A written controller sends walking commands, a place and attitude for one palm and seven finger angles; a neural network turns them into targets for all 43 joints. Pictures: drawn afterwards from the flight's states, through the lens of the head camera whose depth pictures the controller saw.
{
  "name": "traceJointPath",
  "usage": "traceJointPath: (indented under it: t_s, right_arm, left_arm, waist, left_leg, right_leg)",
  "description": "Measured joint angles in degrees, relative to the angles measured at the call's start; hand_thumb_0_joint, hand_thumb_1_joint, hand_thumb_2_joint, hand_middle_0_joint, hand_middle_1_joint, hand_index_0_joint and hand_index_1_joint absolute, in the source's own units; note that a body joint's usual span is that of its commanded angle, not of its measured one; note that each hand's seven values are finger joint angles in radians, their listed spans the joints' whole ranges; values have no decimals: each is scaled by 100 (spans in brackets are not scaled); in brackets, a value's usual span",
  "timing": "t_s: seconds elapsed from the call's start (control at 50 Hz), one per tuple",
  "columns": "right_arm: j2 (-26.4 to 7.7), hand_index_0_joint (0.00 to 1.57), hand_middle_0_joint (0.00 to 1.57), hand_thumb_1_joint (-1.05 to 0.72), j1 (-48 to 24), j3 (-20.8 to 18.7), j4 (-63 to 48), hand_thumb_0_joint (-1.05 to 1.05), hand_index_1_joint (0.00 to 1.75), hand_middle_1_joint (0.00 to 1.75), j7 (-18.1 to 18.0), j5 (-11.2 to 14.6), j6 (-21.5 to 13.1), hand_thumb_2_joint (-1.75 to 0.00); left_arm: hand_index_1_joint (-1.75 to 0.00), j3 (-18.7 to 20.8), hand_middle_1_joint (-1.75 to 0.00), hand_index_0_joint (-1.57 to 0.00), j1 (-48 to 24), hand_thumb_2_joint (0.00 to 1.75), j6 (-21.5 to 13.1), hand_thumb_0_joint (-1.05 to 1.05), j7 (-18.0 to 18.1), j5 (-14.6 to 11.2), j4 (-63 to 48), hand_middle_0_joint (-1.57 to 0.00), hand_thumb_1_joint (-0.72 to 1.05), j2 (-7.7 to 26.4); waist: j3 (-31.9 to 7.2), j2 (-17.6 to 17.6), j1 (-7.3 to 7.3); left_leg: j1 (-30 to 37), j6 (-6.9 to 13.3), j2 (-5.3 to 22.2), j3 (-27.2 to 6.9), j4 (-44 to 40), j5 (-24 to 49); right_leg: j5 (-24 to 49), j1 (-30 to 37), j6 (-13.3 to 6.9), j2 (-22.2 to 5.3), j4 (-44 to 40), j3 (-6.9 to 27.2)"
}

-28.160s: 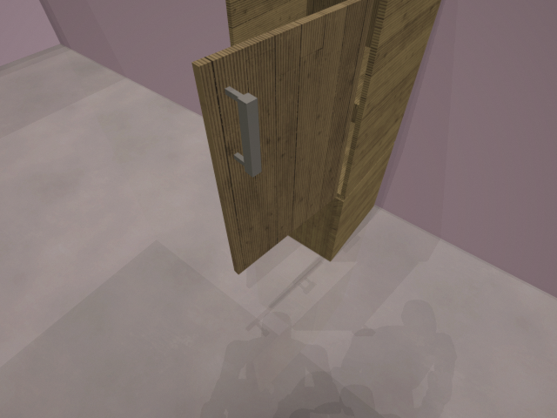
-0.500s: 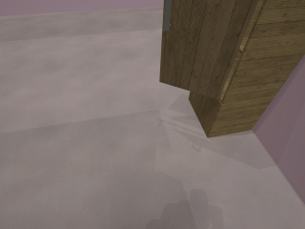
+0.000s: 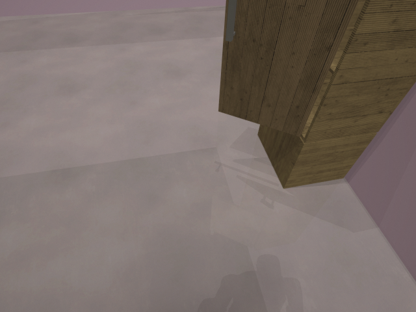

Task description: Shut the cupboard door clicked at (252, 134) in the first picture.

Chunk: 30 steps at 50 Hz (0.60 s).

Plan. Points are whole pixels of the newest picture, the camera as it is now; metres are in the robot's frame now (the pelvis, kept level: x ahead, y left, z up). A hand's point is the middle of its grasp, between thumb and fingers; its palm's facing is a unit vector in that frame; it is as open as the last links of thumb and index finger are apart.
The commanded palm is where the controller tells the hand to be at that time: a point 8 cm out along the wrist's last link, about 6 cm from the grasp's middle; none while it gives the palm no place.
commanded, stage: walk to a spot facing it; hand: left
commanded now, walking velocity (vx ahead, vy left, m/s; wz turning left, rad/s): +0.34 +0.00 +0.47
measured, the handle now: (233, 16) +1.03 -0.04 +0.11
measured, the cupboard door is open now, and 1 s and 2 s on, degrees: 53 53 53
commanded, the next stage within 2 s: turn to face it in 0.50 s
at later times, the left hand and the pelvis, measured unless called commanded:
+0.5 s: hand out of the picture +0.09 +0.25 -0.19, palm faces +0.17 -0.97 -0.16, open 7.3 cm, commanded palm none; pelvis +0.11 +0.07 -0.01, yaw +10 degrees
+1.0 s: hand (127, 228) +0.35 +0.24 -0.19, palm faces +0.07 -0.97 -0.22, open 7.3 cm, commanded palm none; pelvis +0.30 +0.05 -0.02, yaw +1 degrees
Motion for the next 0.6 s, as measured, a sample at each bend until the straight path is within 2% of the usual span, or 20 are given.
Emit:
traceJointPath:
  t_s: [0.06,0.14,0.24,0.28,0.32,0.34,0.36,0.4,0.44,0.5,0.6]
  right_arm:
    - [-23,20,20,-91,27,-2,-8,0,30,29,-4,-16,9,-89]
    - [-7,20,20,-91,221,-44,-65,0,30,29,46,-63,96,-89]
    - [56,20,20,-91,486,-117,-138,0,30,29,140,-74,209,-89]
    - [76,20,20,-91,482,-146,-214,0,30,29,174,-55,201,-89]
    - [68,20,20,-91,471,-157,-362,0,30,29,201,-51,111,-89]
    - [38,20,20,-91,478,-168,-445,0,30,29,205,-68,24,-89]
    - [8,20,20,-91,475,-195,-505,0,30,29,184,-94,-64,-89]
    - [-33,20,20,-91,478,-230,-585,0,30,29,116,-113,-151,-89]
    - [-36,20,20,-91,537,-225,-623,0,30,29,60,-112,-178,-89]
    - [47,20,20,-91,647,-163,-544,0,30,29,-6,-91,-248,-89]
    - [265,20,20,-91,843,-73,-354,0,30,29,-56,-44,-285,-89]
  left_arm:
    - [-30,15,-30,-20,-13,90,14,0,11,3,-12,-20,91,26]
    - [-30,96,-30,-20,82,90,67,0,-47,53,-112,-20,91,45]
    - [-30,259,-30,-20,295,90,-1,0,-61,111,-309,-20,91,82]
    - [-30,315,-30,-20,388,90,-47,0,-57,135,-329,-20,91,109]
    - [-30,350,-30,-20,476,90,-27,0,-83,123,-303,-20,91,149]
    - [-30,359,-30,-20,514,90,11,0,-111,95,-282,-20,91,157]
    - [-30,359,-30,-20,516,90,78,0,-142,66,-251,-20,91,151]
    - [-30,341,-30,-20,449,90,203,0,-174,74,-230,-20,91,127]
    - [-29,337,-30,-20,295,90,219,1,-191,98,-268,-20,91,119]
    - [-29,336,-30,-20,-25,90,120,1,-216,117,-460,-20,91,150]
    - [-29,357,-30,-20,-460,90,30,0,-192,85,-750,-19,91,162]
  waist:
    - [-40,4,-26]
    - [-143,16,-50]
    - [-150,5,7]
    - [-57,-93,49]
    - [47,-224,26]
    - [81,-281,10]
    - [98,-303,-12]
    - [126,-257,-52]
    - [122,-183,-100]
    - [162,-114,-102]
    - [189,-56,-63]
  left_leg:
    - [-17,6,-22,-34,67,-49]
    - [-199,16,-49,-159,569,-398]
    - [-926,-95,142,-161,2193,-1372]
    - [-1165,-115,234,-109,2422,-1554]
    - [-1152,-116,291,-3,1871,-1202]
    - [-1113,-71,242,77,1765,-679]
    - [-1139,18,171,117,1877,-579]
    - [-1022,181,64,151,1872,-819]
    - [-790,245,-49,119,1501,-848]
    - [-348,260,-197,7,740,-581]
    - [392,234,-269,-145,-91,-459]
  right_leg:
    - [-66,-2,11,-25,72,-36]
    - [-409,-74,-6,-73,461,-162]
    - [-763,90,-4,-86,633,-527]
    - [-867,233,67,-161,643,-623]
    - [-1098,310,181,-320,869,-696]
    - [-1292,219,143,-442,1222,-693]
    - [-1521,-22,105,-499,1851,-570]
    - [-1625,-666,-30,-399,3245,-210]
    - [-1247,-1293,-107,-322,4108,-70]
    - [-582,-2010,-63,-285,4378,22]
    - [17,-2698,-25,-210,3955,66]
